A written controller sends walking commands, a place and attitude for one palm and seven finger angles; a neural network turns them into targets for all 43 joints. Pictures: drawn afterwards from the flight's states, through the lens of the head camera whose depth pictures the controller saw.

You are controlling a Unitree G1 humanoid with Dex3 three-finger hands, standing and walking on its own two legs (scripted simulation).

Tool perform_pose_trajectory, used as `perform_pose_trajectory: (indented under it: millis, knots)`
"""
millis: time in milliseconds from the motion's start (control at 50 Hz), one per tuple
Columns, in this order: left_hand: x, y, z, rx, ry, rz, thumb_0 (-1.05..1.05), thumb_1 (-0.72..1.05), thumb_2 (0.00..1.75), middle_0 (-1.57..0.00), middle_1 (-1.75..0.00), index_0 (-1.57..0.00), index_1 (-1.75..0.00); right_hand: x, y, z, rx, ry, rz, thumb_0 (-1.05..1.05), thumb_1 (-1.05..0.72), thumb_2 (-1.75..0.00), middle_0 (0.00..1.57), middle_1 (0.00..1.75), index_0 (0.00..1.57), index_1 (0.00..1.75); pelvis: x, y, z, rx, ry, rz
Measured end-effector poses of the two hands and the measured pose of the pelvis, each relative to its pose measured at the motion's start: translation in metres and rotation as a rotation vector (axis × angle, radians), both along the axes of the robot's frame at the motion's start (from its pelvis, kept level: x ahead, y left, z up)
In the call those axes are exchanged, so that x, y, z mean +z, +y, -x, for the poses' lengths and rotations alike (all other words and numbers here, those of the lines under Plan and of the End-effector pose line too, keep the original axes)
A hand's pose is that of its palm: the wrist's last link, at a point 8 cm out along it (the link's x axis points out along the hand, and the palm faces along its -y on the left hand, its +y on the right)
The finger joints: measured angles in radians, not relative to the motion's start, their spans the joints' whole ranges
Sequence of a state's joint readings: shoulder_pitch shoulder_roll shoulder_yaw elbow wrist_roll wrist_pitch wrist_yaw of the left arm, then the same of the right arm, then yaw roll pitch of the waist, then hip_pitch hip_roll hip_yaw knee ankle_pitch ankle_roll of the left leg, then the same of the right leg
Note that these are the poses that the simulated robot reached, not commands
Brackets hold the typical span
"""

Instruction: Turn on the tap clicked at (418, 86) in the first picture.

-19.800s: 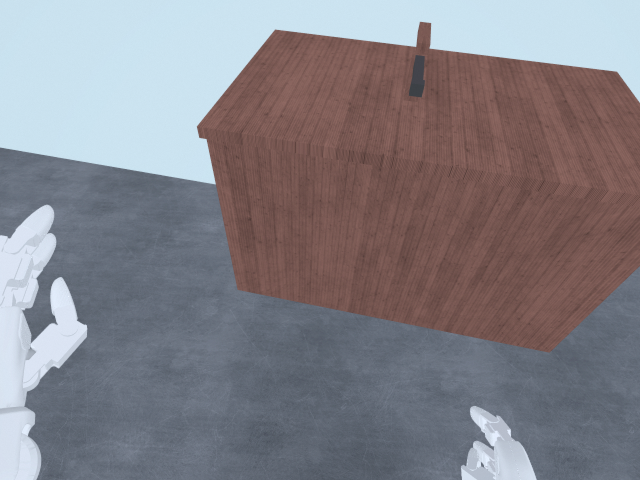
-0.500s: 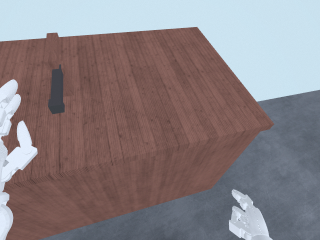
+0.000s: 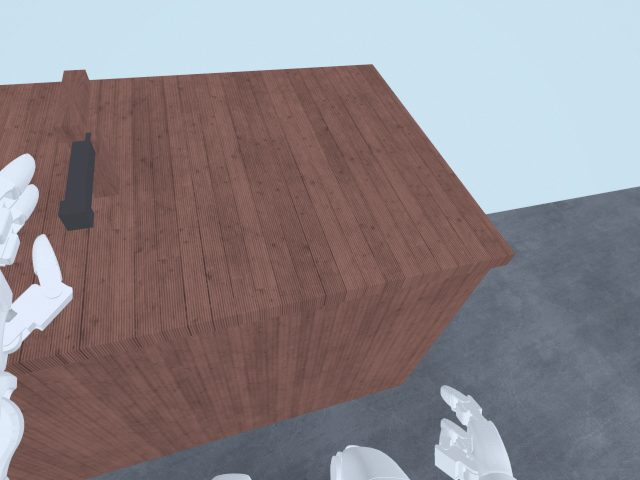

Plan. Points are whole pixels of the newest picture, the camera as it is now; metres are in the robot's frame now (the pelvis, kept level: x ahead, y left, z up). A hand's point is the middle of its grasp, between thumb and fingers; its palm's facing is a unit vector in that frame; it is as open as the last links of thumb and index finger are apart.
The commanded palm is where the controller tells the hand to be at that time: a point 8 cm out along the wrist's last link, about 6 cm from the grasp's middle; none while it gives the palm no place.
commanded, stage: shuffle to correct the standing spot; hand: left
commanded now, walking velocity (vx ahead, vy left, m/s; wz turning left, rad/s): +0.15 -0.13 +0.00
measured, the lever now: (76, 214) +0.37 +0.33 +0.10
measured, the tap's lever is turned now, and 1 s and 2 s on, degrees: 0 0 0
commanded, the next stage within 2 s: come to a stop and stand still in 0.24 s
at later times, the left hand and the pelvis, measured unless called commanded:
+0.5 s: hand (212, 256) +0.28 +0.14 +0.17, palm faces +0.32 -0.84 -0.43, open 7.4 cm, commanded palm +0.22 +0.18 +0.19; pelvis +0.05 -0.09 +0.00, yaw -3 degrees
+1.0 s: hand (173, 219) +0.29 +0.17 +0.20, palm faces +0.43 -0.77 -0.48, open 7.4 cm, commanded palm +0.20 +0.19 +0.19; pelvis +0.04 -0.09 +0.01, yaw -1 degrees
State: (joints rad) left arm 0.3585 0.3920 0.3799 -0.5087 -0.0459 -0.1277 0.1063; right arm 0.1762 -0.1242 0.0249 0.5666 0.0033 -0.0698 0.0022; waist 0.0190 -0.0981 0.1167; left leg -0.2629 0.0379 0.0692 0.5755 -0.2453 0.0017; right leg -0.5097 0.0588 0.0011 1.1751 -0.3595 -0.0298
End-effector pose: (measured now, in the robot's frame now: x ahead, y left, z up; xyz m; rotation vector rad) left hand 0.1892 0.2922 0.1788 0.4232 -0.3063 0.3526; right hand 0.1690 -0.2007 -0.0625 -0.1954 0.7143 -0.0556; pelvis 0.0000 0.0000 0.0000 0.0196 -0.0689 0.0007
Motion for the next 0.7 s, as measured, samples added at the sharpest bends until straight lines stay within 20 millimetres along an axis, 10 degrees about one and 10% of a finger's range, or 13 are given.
perform_pose_trajectory:
  millis: [220,420,700]
  knots:
    - [0.023,-0.059,-0.006,0.011,-0.027,-0.138,0.01,0.89,0.9,-0.21,-0.3,-0.21,-0.3,-0.03,-0.057,0.0,0.0,0.065,-0.046,0.01,-0.9,-0.9,0.2,0.3,0.2,0.31,-0.008,-0.053,-0.016,-0.008,0.024,0.061]
    - [-0.004,-0.093,-0.047,-0.049,0.021,-0.015,0.01,0.89,0.9,-0.21,-0.3,-0.21,-0.3,-0.002,-0.124,-0.014,-0.116,0.014,0.084,0.01,-0.9,-0.9,0.2,0.3,0.2,0.3,-0.003,-0.075,-0.04,-0.041,0.037,0.018]
    - [0.034,-0.12,-0.051,0.047,0.064,-0.129,0.01,0.89,0.9,-0.21,-0.3,-0.22,-0.3,-0.007,-0.136,-0.048,-0.069,0.031,-0.045,0.01,-0.9,-0.9,0.2,0.3,0.2,0.3,0.017,-0.11,-0.063,-0.029,0.074,-0.039]
